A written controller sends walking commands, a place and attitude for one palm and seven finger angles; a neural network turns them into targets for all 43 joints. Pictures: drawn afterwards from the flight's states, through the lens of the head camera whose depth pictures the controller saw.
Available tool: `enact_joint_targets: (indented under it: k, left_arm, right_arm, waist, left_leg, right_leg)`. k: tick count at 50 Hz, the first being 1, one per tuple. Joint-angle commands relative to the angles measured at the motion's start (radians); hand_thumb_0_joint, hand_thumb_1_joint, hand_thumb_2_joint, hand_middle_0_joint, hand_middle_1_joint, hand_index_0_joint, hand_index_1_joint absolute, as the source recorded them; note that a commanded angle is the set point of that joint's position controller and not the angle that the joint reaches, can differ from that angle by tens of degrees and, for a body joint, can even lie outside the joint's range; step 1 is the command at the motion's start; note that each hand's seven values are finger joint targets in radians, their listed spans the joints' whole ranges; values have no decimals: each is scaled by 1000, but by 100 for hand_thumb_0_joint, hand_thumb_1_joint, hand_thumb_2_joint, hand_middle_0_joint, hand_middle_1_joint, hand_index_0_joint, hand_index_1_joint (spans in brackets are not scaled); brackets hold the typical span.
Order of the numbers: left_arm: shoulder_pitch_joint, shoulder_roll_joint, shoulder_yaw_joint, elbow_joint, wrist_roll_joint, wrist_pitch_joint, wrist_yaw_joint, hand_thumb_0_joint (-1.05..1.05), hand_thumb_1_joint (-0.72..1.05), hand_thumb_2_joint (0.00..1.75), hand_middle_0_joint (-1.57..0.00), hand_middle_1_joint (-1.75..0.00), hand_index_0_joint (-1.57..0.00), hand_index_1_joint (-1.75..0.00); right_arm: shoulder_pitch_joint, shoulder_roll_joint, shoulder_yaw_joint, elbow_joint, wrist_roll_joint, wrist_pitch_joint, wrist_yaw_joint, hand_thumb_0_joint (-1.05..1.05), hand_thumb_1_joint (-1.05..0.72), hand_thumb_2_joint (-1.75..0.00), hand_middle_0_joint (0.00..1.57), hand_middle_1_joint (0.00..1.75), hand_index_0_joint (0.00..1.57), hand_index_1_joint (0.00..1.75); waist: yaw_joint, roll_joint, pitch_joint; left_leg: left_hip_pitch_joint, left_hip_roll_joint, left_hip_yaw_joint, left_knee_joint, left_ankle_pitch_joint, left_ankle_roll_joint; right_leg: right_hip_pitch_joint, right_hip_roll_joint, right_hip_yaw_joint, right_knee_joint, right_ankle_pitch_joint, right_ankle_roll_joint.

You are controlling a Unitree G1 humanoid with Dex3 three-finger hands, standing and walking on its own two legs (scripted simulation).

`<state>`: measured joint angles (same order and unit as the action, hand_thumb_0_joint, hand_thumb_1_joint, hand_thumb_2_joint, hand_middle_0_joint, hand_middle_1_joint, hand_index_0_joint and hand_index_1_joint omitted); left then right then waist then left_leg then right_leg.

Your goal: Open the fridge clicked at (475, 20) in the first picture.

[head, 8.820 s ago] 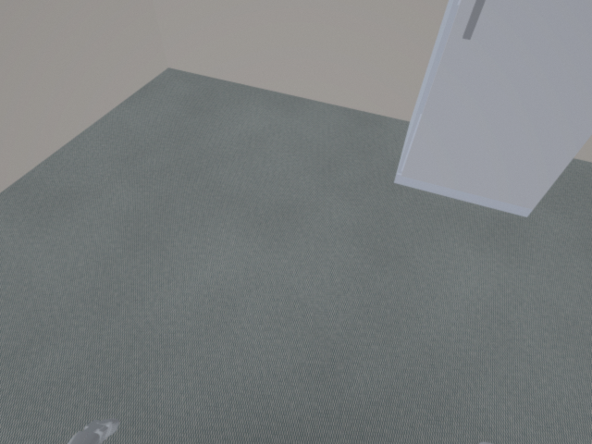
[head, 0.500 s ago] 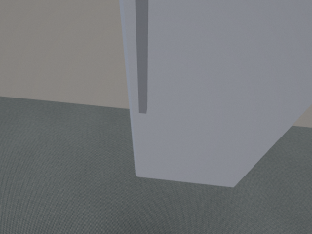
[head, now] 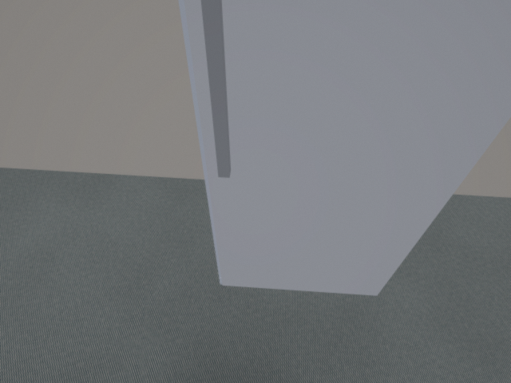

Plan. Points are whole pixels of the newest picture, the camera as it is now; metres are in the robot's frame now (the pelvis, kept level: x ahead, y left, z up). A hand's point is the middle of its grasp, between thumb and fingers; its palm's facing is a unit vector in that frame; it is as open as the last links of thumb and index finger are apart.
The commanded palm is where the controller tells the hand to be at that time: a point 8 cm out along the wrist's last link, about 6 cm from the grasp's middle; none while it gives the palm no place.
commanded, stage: come to a stop and stand still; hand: left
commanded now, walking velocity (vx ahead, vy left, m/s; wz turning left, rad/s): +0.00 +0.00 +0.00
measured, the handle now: (218, 60) +0.55 +0.09 +0.24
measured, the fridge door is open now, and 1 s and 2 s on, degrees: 0 0 0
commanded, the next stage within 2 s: look again from close up in 0.80 s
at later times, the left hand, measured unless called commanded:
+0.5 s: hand out of the picture +0.02 +0.20 -0.18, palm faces +0.04 -0.98 -0.21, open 7.4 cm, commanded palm none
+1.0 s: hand out of the picture +0.02 +0.20 -0.18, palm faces +0.02 -0.99 -0.17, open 7.4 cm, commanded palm none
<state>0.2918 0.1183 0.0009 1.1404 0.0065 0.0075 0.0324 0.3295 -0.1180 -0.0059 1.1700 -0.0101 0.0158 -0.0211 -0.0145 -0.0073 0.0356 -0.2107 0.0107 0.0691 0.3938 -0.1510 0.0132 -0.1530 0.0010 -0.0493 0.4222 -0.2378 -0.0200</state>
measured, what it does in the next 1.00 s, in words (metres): stands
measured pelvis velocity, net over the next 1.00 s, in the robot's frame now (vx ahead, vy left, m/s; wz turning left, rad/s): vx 0.03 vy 0.03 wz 0.00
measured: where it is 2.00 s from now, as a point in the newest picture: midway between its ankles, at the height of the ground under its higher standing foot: outside the picture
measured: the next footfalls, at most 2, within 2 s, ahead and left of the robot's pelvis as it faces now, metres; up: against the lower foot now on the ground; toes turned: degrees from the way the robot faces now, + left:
none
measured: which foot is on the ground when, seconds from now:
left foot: down 0.00-1.00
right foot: down 0.00-1.00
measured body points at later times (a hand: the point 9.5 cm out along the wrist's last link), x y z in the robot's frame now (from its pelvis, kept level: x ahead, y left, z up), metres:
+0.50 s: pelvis +0.01 +0.03 -0.01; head +0.01 +0.02 +0.44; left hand +0.02 +0.25 -0.16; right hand +0.02 -0.19 -0.17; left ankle +0.04 +0.11 -0.74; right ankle +0.00 -0.10 -0.74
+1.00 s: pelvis +0.03 +0.03 +0.00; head +0.04 +0.05 +0.45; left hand +0.02 +0.25 -0.17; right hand +0.05 -0.20 -0.16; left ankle +0.04 +0.11 -0.74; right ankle +0.00 -0.10 -0.74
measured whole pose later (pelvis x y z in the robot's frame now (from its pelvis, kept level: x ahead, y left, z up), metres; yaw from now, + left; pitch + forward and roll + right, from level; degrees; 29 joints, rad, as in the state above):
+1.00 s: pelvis +0.03 +0.03 +0.00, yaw +0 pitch -1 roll +0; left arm 0.30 0.16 -0.01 1.09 0.02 -0.01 0.03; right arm 0.25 -0.17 0.01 1.09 -0.01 -0.02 -0.02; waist 0.01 -0.03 0.02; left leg -0.23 -0.03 0.09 0.46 -0.23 0.06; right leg -0.16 -0.05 -0.03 0.46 -0.30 0.03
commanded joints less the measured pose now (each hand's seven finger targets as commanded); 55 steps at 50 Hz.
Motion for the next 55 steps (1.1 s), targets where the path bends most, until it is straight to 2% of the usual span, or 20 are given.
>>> enact_joint_targets:
  k: [1,6,7,8,9,10,11,13,14,16,18,19,23,26,29,34,39,46,48,55]
  left_arm:
    - [70,87,19,-23,1,-16,11,0,90,90,-20,-30,-20,-30]
    - [83,74,16,-17,1,-19,13,0,90,90,-20,-30,-20,-30]
    - [142,100,0,-7,26,-53,44,0,90,90,-20,-30,-20,-30]
    - [94,151,10,-57,13,-61,36,0,90,90,-20,-30,-20,-30]
    - [54,160,15,-71,12,-68,26,0,90,90,-20,-30,-20,-30]
    - [42,148,13,-72,9,-68,24,0,90,90,-20,-30,-20,-30]
    - [46,128,11,-80,9,-66,22,0,90,90,-20,-30,-20,-30]
    - [61,104,5,-81,7,-54,18,0,90,90,-20,-30,-20,-30]
    - [67,104,7,-85,10,-51,18,0,90,90,-20,-30,-20,-30]
    - [87,91,7,-84,10,-44,15,0,90,90,-20,-30,-20,-30]
    - [93,86,6,-90,11,-39,13,0,90,90,-20,-30,-20,-30]
    - [94,92,5,-92,13,-38,12,0,90,90,-20,-30,-20,-30]
    - [93,101,7,-101,13,-35,12,0,90,90,-20,-30,-20,-30]
    - [98,115,10,-106,11,-38,11,0,90,90,-20,-30,-20,-30]
    - [97,128,11,-107,13,-39,11,0,90,90,-20,-30,-20,-30]
    - [90,141,11,-101,13,-37,9,0,90,90,-20,-30,-20,-30]
    - [91,143,8,-92,13,-33,8,0,90,90,-20,-30,-20,-30]
    - [87,143,9,-82,13,-29,8,0,90,90,-20,-30,-20,-30]
    - [89,137,7,-77,13,-28,8,0,90,90,-20,-30,-20,-30]
    - [88,140,9,-71,14,-28,8,0,90,90,-20,-30,-20,-30]
  right_arm:
    - [52,-74,-16,-27,-1,-21,-12,0,-90,-90,20,30,20,30]
    - [65,-67,-15,-21,1,-26,-14,0,-90,-90,20,30,20,30]
    - [-56,-110,-4,-96,-2,-50,1,0,-90,-90,20,30,20,30]
    - [18,-63,-5,-123,-2,-37,8,0,-90,-90,20,30,20,30]
    - [22,-58,1,-109,-15,-34,14,0,-90,-90,20,30,20,30]
    - [56,-66,1,-108,-14,-35,14,0,-90,-90,20,30,20,30]
    - [72,-70,2,-115,-15,-38,13,0,-90,-90,20,30,20,30]
    - [68,-86,1,-125,-13,-42,7,0,-90,-90,20,30,20,30]
    - [69,-94,2,-134,-14,-45,6,0,-90,-90,20,30,20,30]
    - [49,-110,2,-146,-12,-48,2,0,-90,-90,20,30,20,30]
    - [37,-120,-2,-156,-10,-46,1,0,-90,-90,20,30,20,30]
    - [29,-123,-1,-156,-10,-49,1,0,-90,-90,20,30,20,30]
    - [22,-136,-3,-152,-9,-50,1,0,-90,-90,20,30,20,30]
    - [17,-142,-3,-148,-9,-57,0,0,-90,-90,20,30,20,30]
    - [6,-147,-3,-146,-6,-61,-2,0,-90,-90,20,30,20,30]
    - [-14,-150,-3,-134,-4,-61,-4,0,-90,-90,20,30,20,30]
    - [-29,-152,-4,-124,-2,-57,-4,0,-90,-90,20,30,20,30]
    - [-33,-159,-5,-112,-3,-59,-7,0,-90,-90,20,30,20,30]
    - [-38,-156,-6,-109,-3,-58,-7,0,-90,-90,20,30,20,30]
    - [-38,-159,-7,-100,-2,-57,-7,0,-90,-90,20,30,20,30]
  waist:
    - [9,14,67]
    - [13,11,66]
    - [53,18,83]
    - [-15,-11,-5]
    - [-12,56,4]
    - [-31,51,-10]
    - [-28,48,0]
    - [-16,61,23]
    - [-9,85,32]
    - [6,52,41]
    - [13,9,71]
    - [18,25,82]
    - [18,-36,78]
    - [19,0,17]
    - [23,4,-3]
    - [21,3,-7]
    - [21,20,13]
    - [21,37,-6]
    - [23,23,12]
    - [22,5,11]
  left_leg:
    - [2,88,-112,-95,-135,2]
    - [-2,94,-121,-97,-111,6]
    - [-73,95,-79,136,36,-17]
    - [-43,56,-79,132,-142,-14]
    - [-16,42,-76,132,-110,-11]
    - [-7,53,-80,122,-95,-4]
    - [-26,56,-92,108,-72,3]
    - [-70,74,-122,51,-112,19]
    - [-104,82,-143,30,-119,28]
    - [-136,98,-170,-15,-151,40]
    - [-159,100,-181,-46,-208,44]
    - [-158,101,-182,-52,-188,45]
    - [-132,98,-176,-67,-169,47]
    - [-67,99,-157,-50,-63,48]
    - [-42,97,-140,-31,20,48]
    - [-9,95,-121,-13,80,43]
    - [-6,97,-119,-23,59,42]
    - [15,105,-125,-43,80,42]
    - [11,104,-126,-50,59,42]
    - [16,103,-124,-54,63,41]
  right_leg:
    - [-119,-108,116,-141,-124,-5]
    - [-108,-104,107,-125,-71,-6]
    - [-101,-144,139,-101,245,-14]
    - [-112,-197,191,-135,-11,-44]
    - [-147,-197,179,-130,-78,-65]
    - [-171,-166,149,-107,-168,-67]
    - [-171,-137,127,-78,-160,-61]
    - [-159,-101,98,-28,-157,-51]
    - [-135,-87,80,-3,-133,-46]
    - [-108,-74,64,29,-97,-37]
    - [-113,-72,63,29,-100,-31]
    - [-113,-75,60,31,-78,-28]
    - [-108,-83,69,16,-55,-22]
    - [-85,-91,71,18,1,-17]
    - [-64,-99,73,9,45,-13]
    - [-58,-106,80,-8,82,-9]
    - [-62,-104,80,-22,71,-7]
    - [-47,-105,70,-20,68,-3]
    - [-55,-106,73,-29,63,-3]
    - [-47,-109,74,-36,68,-3]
